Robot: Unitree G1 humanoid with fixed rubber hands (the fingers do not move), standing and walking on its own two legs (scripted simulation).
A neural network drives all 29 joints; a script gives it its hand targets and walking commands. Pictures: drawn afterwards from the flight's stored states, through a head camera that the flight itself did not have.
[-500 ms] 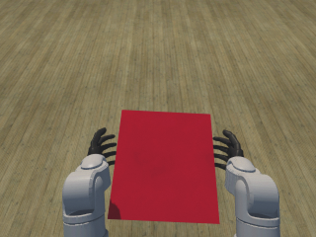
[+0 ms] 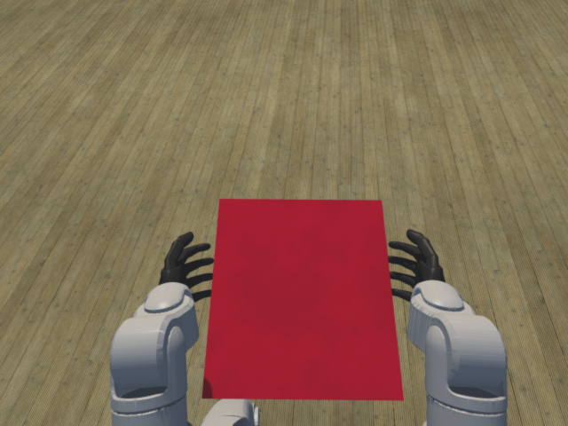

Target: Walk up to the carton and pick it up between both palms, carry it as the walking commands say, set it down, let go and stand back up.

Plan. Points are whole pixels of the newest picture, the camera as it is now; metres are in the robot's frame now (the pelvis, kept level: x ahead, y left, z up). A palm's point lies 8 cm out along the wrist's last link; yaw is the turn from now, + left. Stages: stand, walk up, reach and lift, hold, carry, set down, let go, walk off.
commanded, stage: carry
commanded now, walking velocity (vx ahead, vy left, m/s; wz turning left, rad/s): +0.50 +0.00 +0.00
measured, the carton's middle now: (298, 297) +0.28 +0.01 -0.01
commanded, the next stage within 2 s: none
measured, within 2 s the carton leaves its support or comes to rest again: neither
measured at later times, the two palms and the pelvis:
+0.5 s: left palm (220, 102) +0.64 +0.17 +0.06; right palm (381, 109) +0.60 -0.13 +0.07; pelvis +0.36 +0.04 +0.00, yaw -5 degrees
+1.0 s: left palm (248, 13) +0.99 +0.14 +0.08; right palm (371, 11) +0.99 -0.16 +0.07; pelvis +0.74 -0.01 +0.00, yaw -1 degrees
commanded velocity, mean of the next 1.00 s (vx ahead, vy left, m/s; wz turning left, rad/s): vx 0.50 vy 0.00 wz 0.00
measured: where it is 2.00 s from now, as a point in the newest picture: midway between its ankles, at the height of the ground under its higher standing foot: (305, 139)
